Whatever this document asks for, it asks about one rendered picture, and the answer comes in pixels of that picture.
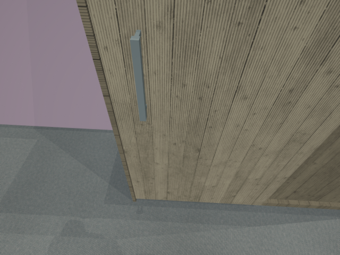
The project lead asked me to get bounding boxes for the handle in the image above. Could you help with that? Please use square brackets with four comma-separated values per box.
[130, 30, 147, 121]

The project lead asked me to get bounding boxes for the wardrobe door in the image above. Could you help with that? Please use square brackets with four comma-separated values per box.
[87, 0, 340, 206]
[269, 125, 340, 202]

